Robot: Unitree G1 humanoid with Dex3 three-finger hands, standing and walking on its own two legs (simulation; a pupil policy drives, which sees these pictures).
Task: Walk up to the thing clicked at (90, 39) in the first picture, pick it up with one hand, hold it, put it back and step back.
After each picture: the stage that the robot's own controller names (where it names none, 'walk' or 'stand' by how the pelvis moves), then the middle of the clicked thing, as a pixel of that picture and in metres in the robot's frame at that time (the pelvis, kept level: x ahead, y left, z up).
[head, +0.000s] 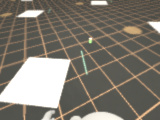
stand; (90, 40) +1.91 +0.10 -0.72
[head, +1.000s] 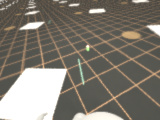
walk; (87, 48) +1.78 +0.28 -0.70
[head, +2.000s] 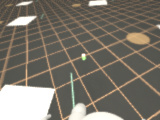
walk; (83, 56) +1.21 +0.30 -0.71
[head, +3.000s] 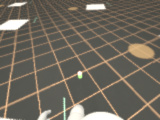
walk; (79, 74) +0.79 +0.25 -0.71
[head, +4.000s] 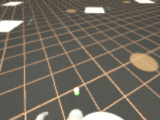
walk; (76, 91) +0.51 +0.22 -0.71
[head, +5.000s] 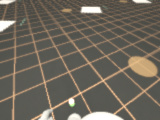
stand; (71, 102) +0.34 +0.23 -0.71
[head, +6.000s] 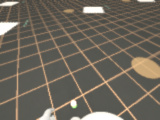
stand; (73, 104) +0.32 +0.21 -0.72
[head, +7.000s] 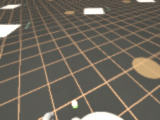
stand; (74, 104) +0.34 +0.22 -0.73
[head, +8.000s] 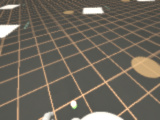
stand; (73, 104) +0.33 +0.23 -0.73
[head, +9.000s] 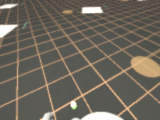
stand; (73, 105) +0.32 +0.23 -0.73
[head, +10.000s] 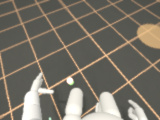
go down; (70, 81) +0.36 +0.24 -0.53
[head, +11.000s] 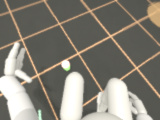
go down; (66, 65) +0.40 +0.26 -0.31
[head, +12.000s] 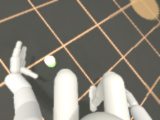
close in; (50, 61) +0.39 +0.29 -0.26
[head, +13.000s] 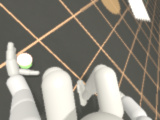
close; (25, 61) +0.38 +0.31 -0.22
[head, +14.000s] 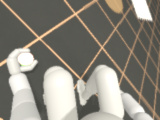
lift; (26, 60) +0.37 +0.31 -0.22
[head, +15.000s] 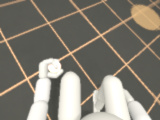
lift; (54, 68) +0.33 +0.27 -0.08
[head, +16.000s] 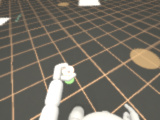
hold; (68, 75) +0.33 +0.17 +0.04
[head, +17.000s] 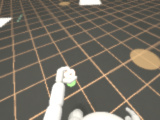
hold; (70, 78) +0.32 +0.17 +0.00
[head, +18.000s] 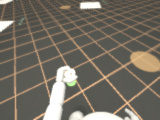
crouch; (70, 77) +0.32 +0.17 +0.01
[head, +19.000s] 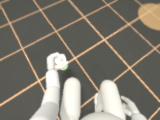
crouch; (61, 62) +0.40 +0.22 -0.10
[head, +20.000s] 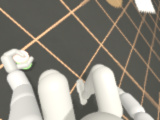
lower; (23, 60) +0.39 +0.31 -0.22
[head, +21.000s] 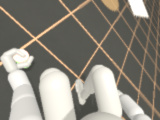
lower; (23, 59) +0.39 +0.31 -0.22
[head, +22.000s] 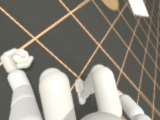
lower; (22, 59) +0.39 +0.31 -0.22
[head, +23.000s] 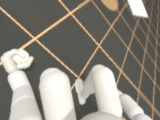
lower; (22, 60) +0.39 +0.31 -0.22
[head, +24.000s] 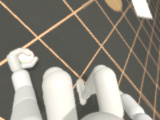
loosen; (27, 59) +0.38 +0.31 -0.22
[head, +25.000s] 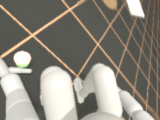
withdraw; (22, 60) +0.37 +0.30 -0.22
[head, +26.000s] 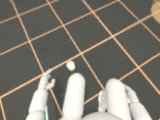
walk; (71, 66) +0.42 +0.24 -0.36
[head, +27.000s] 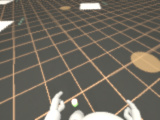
stand; (74, 102) +0.33 +0.20 -0.66
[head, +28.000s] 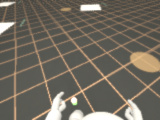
stand; (74, 101) +0.35 +0.21 -0.67
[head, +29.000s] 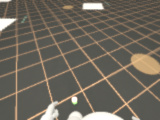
stand; (74, 100) +0.35 +0.20 -0.70
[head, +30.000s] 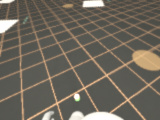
walk; (77, 97) +0.37 +0.20 -0.72
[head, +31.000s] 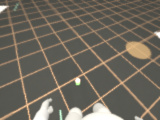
walk; (77, 81) +0.55 +0.16 -0.71
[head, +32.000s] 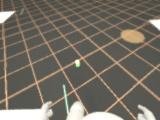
walk; (77, 63) +0.89 +0.31 -0.69
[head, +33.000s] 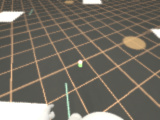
stand; (80, 63) +0.98 +0.22 -0.71
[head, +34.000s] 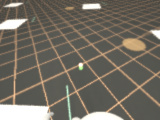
stand; (80, 66) +1.00 +0.24 -0.72
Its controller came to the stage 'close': yes
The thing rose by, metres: 0.71
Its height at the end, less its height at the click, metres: +0.00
